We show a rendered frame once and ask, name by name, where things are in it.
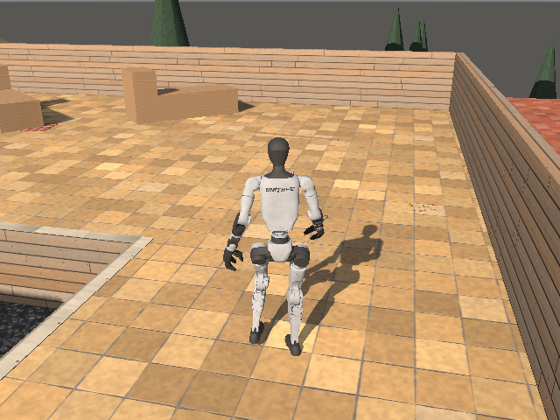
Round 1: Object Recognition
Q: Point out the right robot upper arm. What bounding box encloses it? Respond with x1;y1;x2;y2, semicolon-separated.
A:
297;175;321;221

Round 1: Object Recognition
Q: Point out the robot left forearm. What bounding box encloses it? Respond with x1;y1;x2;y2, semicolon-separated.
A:
226;212;246;252

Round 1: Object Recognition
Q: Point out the robot left hand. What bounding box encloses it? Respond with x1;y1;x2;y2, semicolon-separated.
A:
223;248;243;271

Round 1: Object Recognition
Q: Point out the robot right hand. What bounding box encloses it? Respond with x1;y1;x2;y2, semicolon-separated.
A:
304;225;324;240

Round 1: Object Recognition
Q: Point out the left robot shin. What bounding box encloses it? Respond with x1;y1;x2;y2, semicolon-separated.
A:
252;275;266;333

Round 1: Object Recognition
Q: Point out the robot right forearm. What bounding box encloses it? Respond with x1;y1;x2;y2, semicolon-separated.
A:
312;208;324;231

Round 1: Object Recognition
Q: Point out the left robot upper arm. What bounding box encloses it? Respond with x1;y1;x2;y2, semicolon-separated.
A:
237;176;261;226

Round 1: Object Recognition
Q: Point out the robot shin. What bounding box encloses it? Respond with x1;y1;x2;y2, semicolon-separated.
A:
288;289;303;345
252;275;266;333

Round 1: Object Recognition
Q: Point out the right robot shin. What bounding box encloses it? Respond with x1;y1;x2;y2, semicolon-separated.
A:
288;289;303;345

